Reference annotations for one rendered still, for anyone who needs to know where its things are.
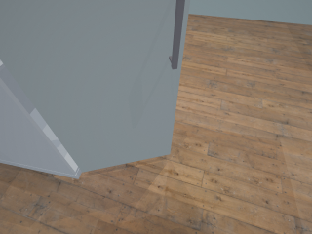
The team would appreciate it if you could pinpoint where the fridge door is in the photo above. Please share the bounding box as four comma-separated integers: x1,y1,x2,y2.
0,0,191,173

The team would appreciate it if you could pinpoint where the handle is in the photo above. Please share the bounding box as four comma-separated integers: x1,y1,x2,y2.
169,0,185,70

